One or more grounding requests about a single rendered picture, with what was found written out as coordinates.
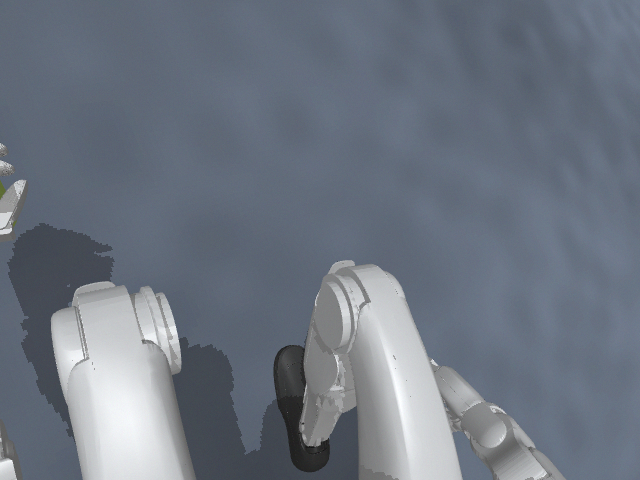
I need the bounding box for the left robot hand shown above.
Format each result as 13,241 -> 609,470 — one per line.
0,143 -> 28,242

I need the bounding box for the bottle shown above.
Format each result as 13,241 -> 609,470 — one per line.
0,181 -> 17,227

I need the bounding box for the right robot hand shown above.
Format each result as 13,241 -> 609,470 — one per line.
428,357 -> 486,434

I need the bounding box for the right robot foot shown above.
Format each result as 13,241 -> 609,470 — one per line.
273,345 -> 330,472

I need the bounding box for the right robot arm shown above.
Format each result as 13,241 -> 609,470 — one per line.
460,402 -> 566,480

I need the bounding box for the left robot arm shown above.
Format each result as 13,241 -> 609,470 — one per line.
0,419 -> 23,480

